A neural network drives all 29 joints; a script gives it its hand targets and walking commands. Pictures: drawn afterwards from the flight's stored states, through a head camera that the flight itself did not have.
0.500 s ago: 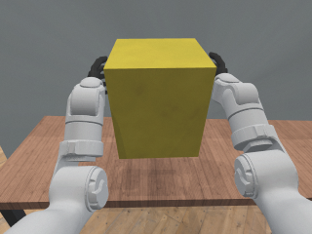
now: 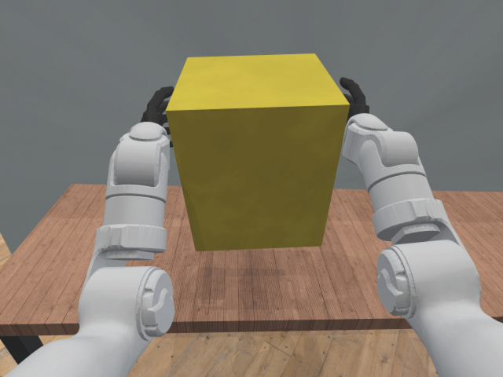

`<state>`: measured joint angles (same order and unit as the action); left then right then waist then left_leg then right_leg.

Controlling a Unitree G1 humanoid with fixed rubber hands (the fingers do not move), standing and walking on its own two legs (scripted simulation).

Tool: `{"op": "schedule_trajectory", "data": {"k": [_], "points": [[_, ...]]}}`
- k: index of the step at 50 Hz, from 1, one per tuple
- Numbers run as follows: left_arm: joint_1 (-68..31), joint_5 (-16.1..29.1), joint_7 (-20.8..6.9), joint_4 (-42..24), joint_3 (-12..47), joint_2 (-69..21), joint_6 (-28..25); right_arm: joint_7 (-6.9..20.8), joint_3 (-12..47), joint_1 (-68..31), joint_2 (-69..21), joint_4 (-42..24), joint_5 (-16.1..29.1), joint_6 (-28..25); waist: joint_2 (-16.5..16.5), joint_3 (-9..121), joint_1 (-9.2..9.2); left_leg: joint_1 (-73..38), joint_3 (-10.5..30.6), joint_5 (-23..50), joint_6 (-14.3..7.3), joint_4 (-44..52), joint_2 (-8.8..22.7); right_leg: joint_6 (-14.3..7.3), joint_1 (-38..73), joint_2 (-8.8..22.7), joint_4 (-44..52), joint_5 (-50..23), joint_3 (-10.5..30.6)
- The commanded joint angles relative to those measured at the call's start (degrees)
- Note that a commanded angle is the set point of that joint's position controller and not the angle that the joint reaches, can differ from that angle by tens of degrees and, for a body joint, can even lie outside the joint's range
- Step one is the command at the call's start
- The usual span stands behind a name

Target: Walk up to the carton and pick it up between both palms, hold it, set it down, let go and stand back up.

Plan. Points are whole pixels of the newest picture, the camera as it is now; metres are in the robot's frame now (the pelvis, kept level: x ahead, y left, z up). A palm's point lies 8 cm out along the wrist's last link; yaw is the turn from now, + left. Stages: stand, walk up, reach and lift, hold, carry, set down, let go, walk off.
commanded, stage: set down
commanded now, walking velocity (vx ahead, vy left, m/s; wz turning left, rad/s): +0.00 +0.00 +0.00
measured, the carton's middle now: (255, 152) +0.39 -0.03 +0.26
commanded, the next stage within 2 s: none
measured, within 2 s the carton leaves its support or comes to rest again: neither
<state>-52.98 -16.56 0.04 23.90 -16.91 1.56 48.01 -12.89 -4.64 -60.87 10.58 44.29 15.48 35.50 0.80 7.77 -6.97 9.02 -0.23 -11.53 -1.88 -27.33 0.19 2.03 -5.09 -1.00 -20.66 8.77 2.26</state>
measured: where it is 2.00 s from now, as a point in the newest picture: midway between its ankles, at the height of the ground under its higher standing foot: outside the picture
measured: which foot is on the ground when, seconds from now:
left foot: down 0.00-1.00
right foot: down 0.00-1.00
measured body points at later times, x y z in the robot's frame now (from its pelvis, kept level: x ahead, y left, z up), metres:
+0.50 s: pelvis +0.00 +0.00 +0.00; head -0.04 +0.02 +0.45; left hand +0.42 +0.13 +0.26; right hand +0.40 -0.17 +0.22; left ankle +0.05 +0.09 -0.74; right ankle +0.04 -0.14 -0.74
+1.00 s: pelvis +0.01 +0.00 +0.00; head -0.03 +0.02 +0.45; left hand +0.44 +0.12 +0.22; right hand +0.40 -0.18 +0.20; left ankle +0.05 +0.09 -0.74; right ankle +0.04 -0.14 -0.74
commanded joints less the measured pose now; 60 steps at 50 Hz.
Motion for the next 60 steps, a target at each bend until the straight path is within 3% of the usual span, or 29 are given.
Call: {"op": "schedule_trajectory", "data": {"k": [1, 5, 9, 12, 17, 21, 25, 32, 36, 39, 47, 55, 60], "points": [[-54.93, 7.49, -10.16, -3.51, 12.79, -29.84, -9.49, 10.95, 7.81, -52.03, -40.05, -12.09, 4.32, -9.99, -5.94, 15.45, 2.96, -0.21, 2.11, -7.94, 2.53, 16.40, 1.24, -2.70, 6.74, -3.75, 3.39, 1.97, -4.14], [-48.24, 2.83, -12.13, 1.15, 8.01, -26.32, -10.32, 11.05, 5.34, -44.79, -38.09, -5.96, -0.26, -11.73, -4.07, 9.24, 3.16, -0.28, 1.43, -9.18, 1.28, 17.79, 1.08, -1.81, 8.57, -2.86, 4.41, 3.30, -4.61], [-44.95, 1.48, -13.48, 1.37, 7.61, -25.21, -11.15, 10.68, 4.96, -42.37, -36.83, -6.52, -2.54, -14.34, -3.72, 9.19, 2.58, -2.68, 0.84, -5.57, 1.35, 17.25, 0.70, -1.43, 10.41, -2.44, 5.06, 1.84, -5.37], [-44.69, 3.00, -13.36, -2.08, 10.18, -26.55, -12.46, 10.04, 7.22, -43.02, -37.98, -11.69, -2.57, -17.53, -3.00, 13.73, 2.14, -7.94, 0.31, 1.04, 2.07, 14.91, 0.00, -1.31, 10.34, -2.29, 5.40, -0.85, -6.12], [-43.29, 7.72, -11.52, -7.70, 18.06, -31.33, -14.48, 8.74, 14.88, -48.53, -40.26, -26.05, -0.69, -23.27, -1.52, 26.92, 2.38, -18.95, -0.72, 17.45, 2.84, 8.33, -1.13, -1.06, 10.29, -3.06, 4.91, -9.70, -6.81], [-39.23, 9.84, -10.51, -7.66, 22.38, -33.48, -15.28, 7.18, 19.44, -50.63, -41.23, -34.63, 0.18, -26.52, 0.57, 32.02, 1.76, -22.14, -0.92, 22.62, 2.30, 5.48, -1.66, -0.66, 12.73, -3.55, 4.44, -16.23, -6.90], [-37.90, 9.88, -10.67, -5.79, 22.97, -33.66, -15.84, 5.90, 19.08, -49.06, -41.29, -35.10, -0.39, -27.68, 1.26, 29.94, 0.64, -21.52, -1.13, 19.60, 1.69, 5.58, -1.95, -0.50, 13.07, -3.31, 4.93, -16.29, -6.71], [-37.87, 5.39, -12.46, 2.55, 16.33, -29.82, -16.50, 6.69, 9.77, -42.60, -38.49, -21.99, -6.38, -26.96, 1.17, 16.69, -0.36, -15.25, -1.75, 2.89, 0.42, 10.77, -1.48, -0.78, 8.66, -2.15, 7.49, -1.61, -7.00], [-37.90, 3.39, -13.37, 5.92, 13.04, -27.46, -17.86, 7.61, 6.00, -39.65, -37.52, -16.75, -9.74, -26.99, 1.65, 12.45, -0.47, -11.39, -1.69, -3.95, -0.49, 13.63, -1.00, -0.27, 8.36, -1.78, 7.70, 2.58, -7.23], [-40.04, 4.20, -13.15, 4.68, 13.93, -27.38, -19.87, 8.36, 6.01, -39.31, -38.19, -16.39, -10.88, -27.77, 1.32, 14.74, -0.60, -11.98, -1.76, -2.65, -0.22, 13.52, -1.09, -0.12, 8.46, -1.72, 7.09, 1.13, -7.29], [-41.36, 9.37, -11.23, 2.35, 21.32, -31.96, -24.43, 8.38, 11.61, -40.90, -41.25, -22.42, -9.93, -31.09, 0.78, 26.83, -1.65, -17.70, -1.54, 9.84, 1.50, 8.78, -1.76, -0.03, 9.56, -2.27, 5.34, -10.79, -7.43], [-36.34, 7.61, -12.35, 7.54, 18.48, -30.40, -24.94, 7.66, 10.15, -34.93, -40.04, -19.35, -11.60, -30.86, 2.76, 20.70, -2.62, -15.94, -1.88, 6.03, 0.69, 9.84, -2.33, 0.56, 11.09, -1.85, 6.16, -10.72, -7.05], [-37.50, 7.91, -12.76, 8.27, 18.46, -30.66, -26.28, 7.58, 9.38, -34.67, -40.60, -19.76, -12.39, -31.30, 2.31, 21.19, -3.29, -15.04, -1.90, 5.11, 0.73, 10.23, -2.41, 0.64, 10.95, -1.72, 6.01, -11.01, -6.93]]}}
